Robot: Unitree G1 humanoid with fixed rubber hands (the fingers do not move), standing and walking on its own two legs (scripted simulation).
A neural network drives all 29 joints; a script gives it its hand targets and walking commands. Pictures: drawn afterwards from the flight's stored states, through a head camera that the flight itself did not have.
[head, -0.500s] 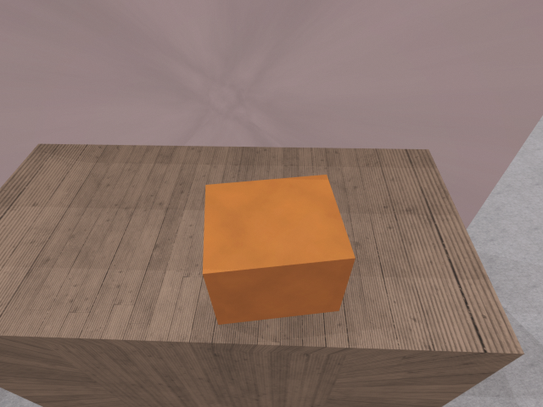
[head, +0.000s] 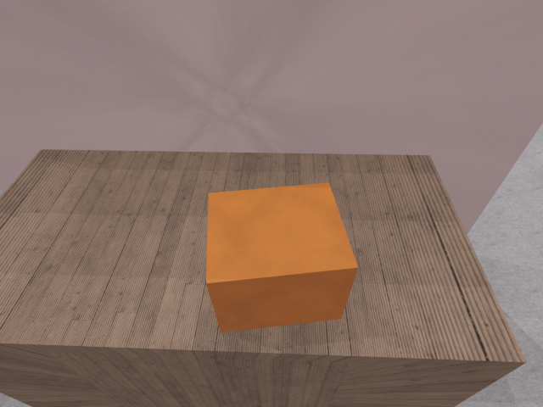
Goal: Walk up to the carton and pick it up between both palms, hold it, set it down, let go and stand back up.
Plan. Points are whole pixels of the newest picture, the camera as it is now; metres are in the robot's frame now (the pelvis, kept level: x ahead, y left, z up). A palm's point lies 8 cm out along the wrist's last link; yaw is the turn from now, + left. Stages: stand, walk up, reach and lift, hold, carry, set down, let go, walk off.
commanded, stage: stand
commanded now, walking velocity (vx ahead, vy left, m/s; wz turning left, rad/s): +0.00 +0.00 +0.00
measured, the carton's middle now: (275, 256) +0.41 +0.00 -0.04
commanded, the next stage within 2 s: walk up in 0.60 s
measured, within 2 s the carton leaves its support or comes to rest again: neither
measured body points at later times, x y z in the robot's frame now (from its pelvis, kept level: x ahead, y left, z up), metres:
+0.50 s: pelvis +0.00 +0.01 +0.00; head +0.01 +0.01 +0.45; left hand -0.02 +0.21 -0.16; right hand -0.02 -0.20 -0.16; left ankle -0.02 +0.11 -0.74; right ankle -0.02 -0.13 -0.74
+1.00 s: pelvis -0.05 -0.02 -0.01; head +0.01 +0.00 +0.44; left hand +0.02 +0.26 -0.16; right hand -0.02 -0.28 -0.14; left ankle -0.02 +0.11 -0.74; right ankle -0.07 -0.15 -0.67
